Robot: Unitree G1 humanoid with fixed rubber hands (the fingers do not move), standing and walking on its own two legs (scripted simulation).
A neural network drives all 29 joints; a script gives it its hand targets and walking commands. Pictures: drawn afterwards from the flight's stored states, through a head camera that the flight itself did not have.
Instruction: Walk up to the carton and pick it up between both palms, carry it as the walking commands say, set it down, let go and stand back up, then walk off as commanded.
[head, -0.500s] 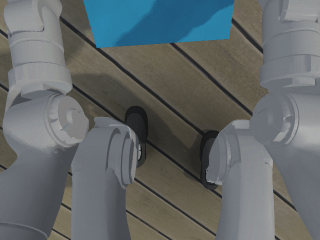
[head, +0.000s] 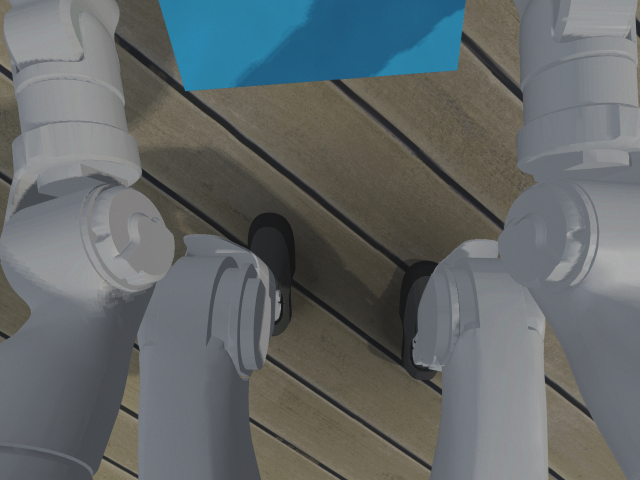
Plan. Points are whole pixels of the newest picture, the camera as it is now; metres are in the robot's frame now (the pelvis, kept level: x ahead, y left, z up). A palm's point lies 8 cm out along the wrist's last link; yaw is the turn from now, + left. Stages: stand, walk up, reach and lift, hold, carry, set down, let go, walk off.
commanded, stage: set down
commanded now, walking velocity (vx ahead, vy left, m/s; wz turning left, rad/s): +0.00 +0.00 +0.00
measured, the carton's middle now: out of the picture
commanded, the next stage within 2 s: none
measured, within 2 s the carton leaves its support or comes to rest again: rests again in 0.36 s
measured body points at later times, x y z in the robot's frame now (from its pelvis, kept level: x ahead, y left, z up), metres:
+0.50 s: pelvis -0.03 +0.00 -0.01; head +0.36 +0.01 +0.20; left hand +0.51 +0.27 -0.21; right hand +0.55 -0.13 -0.22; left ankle +0.11 +0.13 -0.34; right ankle +0.05 -0.12 -0.34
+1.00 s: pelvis -0.03 +0.00 +0.03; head +0.34 +0.03 +0.28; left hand +0.52 +0.28 -0.11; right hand +0.59 -0.12 -0.11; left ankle +0.11 +0.13 -0.34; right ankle +0.05 -0.12 -0.34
